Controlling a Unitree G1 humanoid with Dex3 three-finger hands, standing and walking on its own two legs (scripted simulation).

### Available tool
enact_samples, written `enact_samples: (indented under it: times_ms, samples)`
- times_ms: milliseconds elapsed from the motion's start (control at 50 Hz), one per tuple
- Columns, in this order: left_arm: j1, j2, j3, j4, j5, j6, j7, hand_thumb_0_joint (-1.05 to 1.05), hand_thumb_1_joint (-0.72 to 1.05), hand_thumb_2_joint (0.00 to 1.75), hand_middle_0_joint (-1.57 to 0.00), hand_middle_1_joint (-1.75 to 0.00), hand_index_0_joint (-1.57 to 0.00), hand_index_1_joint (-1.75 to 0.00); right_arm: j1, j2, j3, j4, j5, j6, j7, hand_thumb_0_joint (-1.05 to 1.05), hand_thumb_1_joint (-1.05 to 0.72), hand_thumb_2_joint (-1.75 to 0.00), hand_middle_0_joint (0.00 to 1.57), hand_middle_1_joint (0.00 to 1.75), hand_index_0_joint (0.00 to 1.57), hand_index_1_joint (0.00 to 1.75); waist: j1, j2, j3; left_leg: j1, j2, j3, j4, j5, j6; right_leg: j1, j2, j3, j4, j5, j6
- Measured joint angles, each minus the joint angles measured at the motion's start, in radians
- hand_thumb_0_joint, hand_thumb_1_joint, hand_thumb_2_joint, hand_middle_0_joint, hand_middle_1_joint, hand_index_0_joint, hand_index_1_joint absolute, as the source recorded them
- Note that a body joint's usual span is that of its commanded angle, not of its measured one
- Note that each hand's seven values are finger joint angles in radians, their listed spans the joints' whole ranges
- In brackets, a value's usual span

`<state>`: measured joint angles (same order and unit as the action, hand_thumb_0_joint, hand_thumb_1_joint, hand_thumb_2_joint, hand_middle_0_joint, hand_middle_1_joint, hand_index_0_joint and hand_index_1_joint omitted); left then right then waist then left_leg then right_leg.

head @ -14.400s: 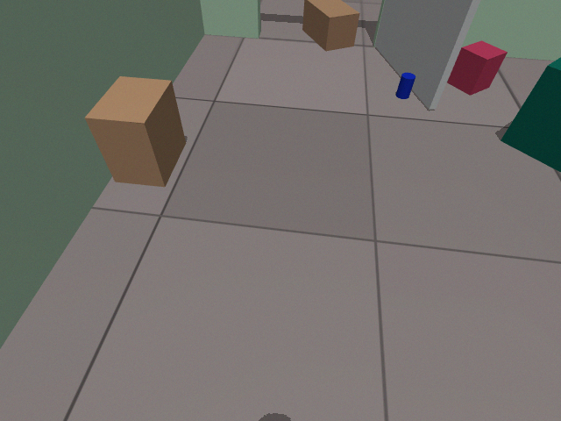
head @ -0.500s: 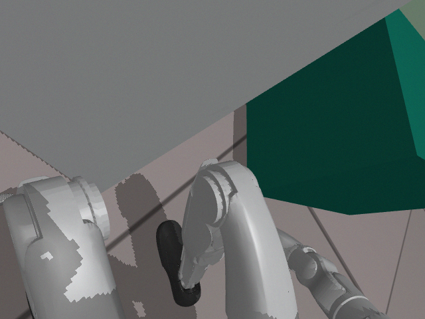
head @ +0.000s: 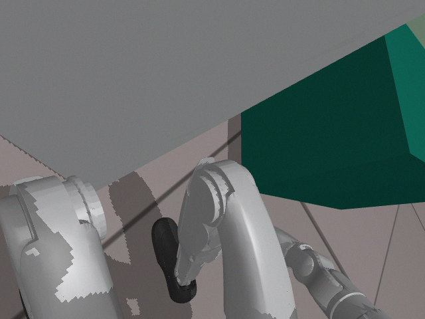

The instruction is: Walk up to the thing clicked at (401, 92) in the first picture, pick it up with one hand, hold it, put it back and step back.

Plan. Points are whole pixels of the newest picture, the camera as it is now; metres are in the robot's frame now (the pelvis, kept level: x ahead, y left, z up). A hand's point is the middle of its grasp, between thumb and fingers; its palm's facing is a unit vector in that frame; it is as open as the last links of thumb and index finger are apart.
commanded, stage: settle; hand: left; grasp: from the side
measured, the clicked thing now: out of the picture +0.38 +0.29 -0.20
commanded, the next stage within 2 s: none
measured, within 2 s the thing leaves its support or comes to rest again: leaves its support in 0.32 s
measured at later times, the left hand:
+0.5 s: hand out of the picture +0.34 +0.31 -0.14, palm faces +0.40 -0.92 -0.02, open 11.7 cm
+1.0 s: hand out of the picture +0.33 +0.31 -0.02, palm faces +0.39 -0.92 -0.07, open 11.7 cm
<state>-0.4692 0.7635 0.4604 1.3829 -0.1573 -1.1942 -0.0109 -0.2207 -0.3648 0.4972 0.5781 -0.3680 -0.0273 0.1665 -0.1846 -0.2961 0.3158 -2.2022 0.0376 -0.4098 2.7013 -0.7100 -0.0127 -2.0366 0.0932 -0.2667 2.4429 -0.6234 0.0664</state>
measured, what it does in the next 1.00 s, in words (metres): stands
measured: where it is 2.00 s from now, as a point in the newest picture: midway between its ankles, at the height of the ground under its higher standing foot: (125, 299)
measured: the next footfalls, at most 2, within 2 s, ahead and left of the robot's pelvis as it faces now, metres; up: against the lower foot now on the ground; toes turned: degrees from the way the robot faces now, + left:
none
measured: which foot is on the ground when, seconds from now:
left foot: down 0.00-1.00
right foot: down 0.00-1.00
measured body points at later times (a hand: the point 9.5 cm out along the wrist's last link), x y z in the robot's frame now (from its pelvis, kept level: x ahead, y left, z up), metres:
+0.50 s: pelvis +0.00 +0.00 +0.01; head +0.19 +0.20 +0.37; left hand +0.32 +0.35 -0.13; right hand +0.23 -0.22 -0.03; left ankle +0.08 +0.12 -0.24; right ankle +0.14 -0.12 -0.24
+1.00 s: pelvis +0.02 -0.02 +0.05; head +0.20 +0.11 +0.44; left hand +0.31 +0.35 -0.02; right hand +0.24 -0.23 -0.06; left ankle +0.08 +0.12 -0.24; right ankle +0.14 -0.12 -0.24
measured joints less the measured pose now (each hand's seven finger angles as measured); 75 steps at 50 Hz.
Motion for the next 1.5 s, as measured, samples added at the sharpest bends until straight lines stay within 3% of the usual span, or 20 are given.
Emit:
enact_samples:
  times_ms: [160,320,540,700,840,980,1200,1500]
  samples:
    - [0.018,-0.014,0.002,-0.047,0.0,0.019,-0.001,-0.04,-0.38,0.77,-0.58,-0.85,-0.62,-0.88,0.01,0.001,-0.006,-0.003,0.008,0.005,0.001,0.0,-0.9,-0.9,0.21,0.3,0.21,0.3,0.005,-0.001,-0.001,0.002,-0.001,-0.005,-0.004,-0.002,-0.003,0.002,-0.001,-0.004,-0.005,-0.001,-0.001]
    - [0.077,-0.065,0.009,-0.19,0.02,0.094,-0.001,-0.04,-0.47,0.88,-0.59,-0.91,-0.62,-0.94,0.035,0.011,-0.045,0.001,0.022,0.013,-0.001,0.0,-0.91,-0.91,0.21,0.3,0.21,0.3,0.021,0.009,-0.015,0.002,-0.001,0.006,-0.018,-0.006,-0.006,0.002,-0.007,0.001,-0.012,-0.009,-0.006]
    - [0.128,-0.138,-0.042,-0.413,0.03,0.22,0.017,-0.04,-0.53,0.94,-0.6,-0.94,-0.63,-0.97,0.078,0.028,-0.148,0.004,0.073,0.025,0.003,0.0,-0.92,-0.91,0.21,0.3,0.21,0.3,0.053,0.073,-0.109,-0.016,-0.003,0.06,-0.076,0.011,-0.002,-0.018,-0.031,0.033,-0.033,-0.022,-0.019]
    - [0.136,-0.213,-0.094,-0.533,0.014,0.323,-0.012,-0.04,-0.55,0.97,-0.6,-0.94,-0.64,-0.97,0.108,0.038,-0.241,0.024,0.137,0.03,-0.003,0.0,-0.92,-0.91,0.21,0.3,0.21,0.3,0.082,0.141,-0.203,-0.037,0.001,0.115,-0.127,0.023,0.004,-0.051,-0.048,0.07,-0.046,-0.031,-0.025]
    - [0.155,-0.275,-0.113,-0.623,0.004,0.415,-0.051,-0.04,-0.55,0.98,-0.6,-0.94,-0.64,-0.97,0.144,0.059,-0.312,0.045,0.196,0.045,-0.023,0.0,-0.91,-0.91,0.2,0.3,0.21,0.3,0.099,0.185,-0.267,-0.045,0.004,0.161,-0.177,0.028,0.001,-0.079,-0.062,0.103,-0.061,-0.041,-0.034]
    - [0.171,-0.325,-0.108,-0.68,-0.017,0.469,-0.088,-0.04,-0.57,1.0,-0.61,-0.94,-0.64,-0.97,0.179,0.073,-0.362,0.075,0.241,0.055,-0.044,0.0,-0.91,-0.9,0.2,0.3,0.2,0.3,0.112,0.222,-0.311,-0.045,0.006,0.203,-0.227,0.027,-0.005,-0.101,-0.074,0.134,-0.076,-0.054,-0.045]
    - [0.147,-0.36,-0.083,-0.703,-0.05,0.529,-0.163,-0.04,-0.59,1.02,-0.61,-0.95,-0.64,-0.98,0.214,0.078,-0.418,0.094,0.285,0.054,-0.073,0.0,-0.91,-0.91,0.2,0.3,0.2,0.3,0.117,0.26,-0.357,-0.03,0.009,0.244,-0.284,0.015,-0.019,-0.116,-0.084,0.165,-0.093,-0.077,-0.064]
    - [0.128,-0.408,-0.064,-0.727,-0.039,0.588,-0.196,-0.04,-0.61,1.05,-0.61,-0.96,-0.64,-0.99,0.222,0.074,-0.474,0.089,0.305,0.032,-0.1,0.0,-0.92,-0.91,0.2,0.3,0.2,0.3,0.127,0.267,-0.403,0.017,0.016,0.275,-0.361,0.012,-0.021,-0.087,-0.085,0.187,-0.15,-0.085,-0.072]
